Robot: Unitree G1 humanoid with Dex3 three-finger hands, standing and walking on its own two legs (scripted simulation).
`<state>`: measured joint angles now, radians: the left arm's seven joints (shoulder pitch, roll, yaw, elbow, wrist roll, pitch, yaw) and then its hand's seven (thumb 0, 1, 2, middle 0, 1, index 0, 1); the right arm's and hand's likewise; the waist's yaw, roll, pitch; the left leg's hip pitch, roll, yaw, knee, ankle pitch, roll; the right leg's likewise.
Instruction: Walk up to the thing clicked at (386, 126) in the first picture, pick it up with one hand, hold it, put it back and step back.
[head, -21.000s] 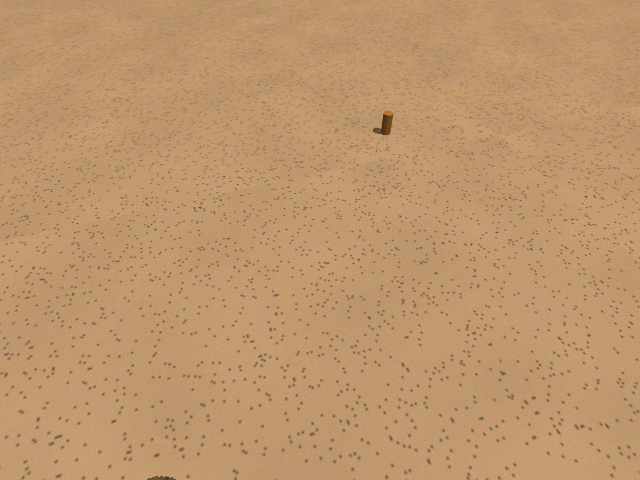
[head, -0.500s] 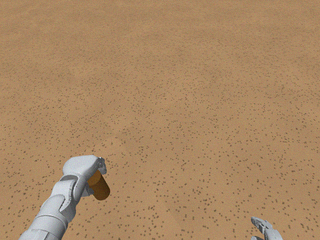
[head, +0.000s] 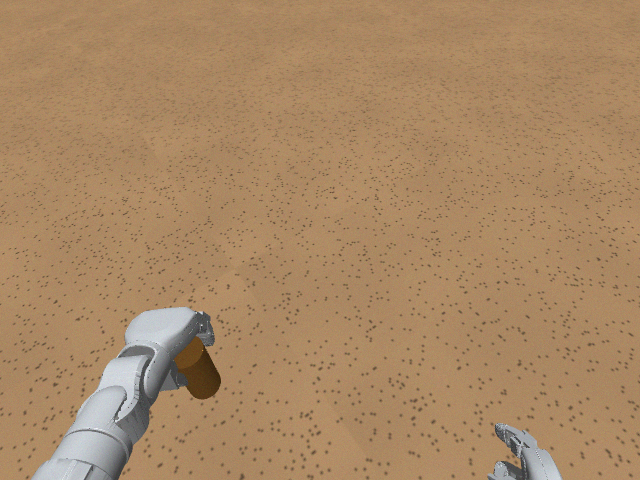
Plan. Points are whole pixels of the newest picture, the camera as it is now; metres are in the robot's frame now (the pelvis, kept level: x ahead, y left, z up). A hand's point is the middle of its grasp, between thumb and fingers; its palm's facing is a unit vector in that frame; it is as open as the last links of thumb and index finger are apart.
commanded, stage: hold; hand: left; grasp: from above
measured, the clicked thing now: (195, 368) +0.31 +0.22 -0.11
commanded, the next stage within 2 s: crouch in 0.24 s
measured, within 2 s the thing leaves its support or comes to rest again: neither
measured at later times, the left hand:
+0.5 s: hand (176, 362) +0.29 +0.22 -0.05, palm faces -0.46 -0.07 -0.89, open 8.1 cm
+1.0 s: hand (204, 391) +0.32 +0.24 -0.24, palm faces -0.43 +0.03 -0.90, open 8.1 cm
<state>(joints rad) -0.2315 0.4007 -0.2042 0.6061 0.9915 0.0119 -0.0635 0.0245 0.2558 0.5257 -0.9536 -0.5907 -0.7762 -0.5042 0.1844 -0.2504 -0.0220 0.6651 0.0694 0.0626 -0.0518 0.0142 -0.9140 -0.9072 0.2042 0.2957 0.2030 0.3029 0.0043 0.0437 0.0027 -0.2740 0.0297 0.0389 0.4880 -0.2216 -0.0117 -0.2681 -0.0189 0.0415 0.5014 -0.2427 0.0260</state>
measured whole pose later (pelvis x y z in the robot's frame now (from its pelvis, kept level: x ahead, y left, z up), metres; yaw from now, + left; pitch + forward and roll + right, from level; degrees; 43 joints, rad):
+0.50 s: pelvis +0.01 +0.00 +0.00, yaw +0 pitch +1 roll +0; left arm -0.21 0.39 -0.19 0.62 1.01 0.01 -0.02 0.03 0.27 0.52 -0.93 -0.61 -0.76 -0.51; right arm 0.19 -0.25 -0.03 0.67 0.07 0.08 -0.05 0.01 -0.91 -0.91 0.20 0.30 0.20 0.30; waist 0.00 0.04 0.00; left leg -0.27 0.03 0.03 0.48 -0.23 -0.01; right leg -0.26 -0.02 0.04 0.49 -0.25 0.02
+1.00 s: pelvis -0.03 +0.00 -0.12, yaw +1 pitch +23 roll -2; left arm -0.52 0.40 -0.10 1.14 1.19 -0.07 0.38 0.02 0.28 0.54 -0.92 -0.63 -0.74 -0.52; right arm 0.24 -0.28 -0.09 0.73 -0.02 0.03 -0.01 0.01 -0.90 -0.90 0.20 0.30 0.20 0.30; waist -0.10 0.01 -0.16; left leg -1.18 0.04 -0.02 1.27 -0.50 -0.01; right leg -1.13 0.00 0.01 1.25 -0.52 0.03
